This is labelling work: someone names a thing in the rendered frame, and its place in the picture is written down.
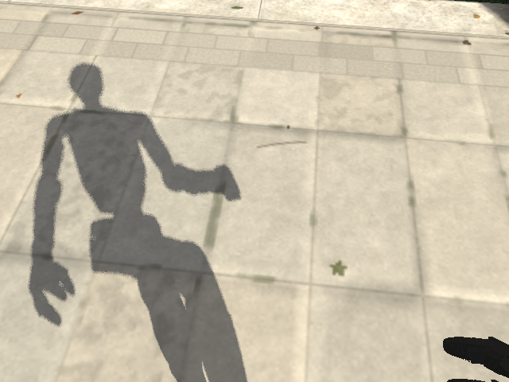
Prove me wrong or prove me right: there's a robot right hand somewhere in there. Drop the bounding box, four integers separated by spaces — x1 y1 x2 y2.
443 337 509 382

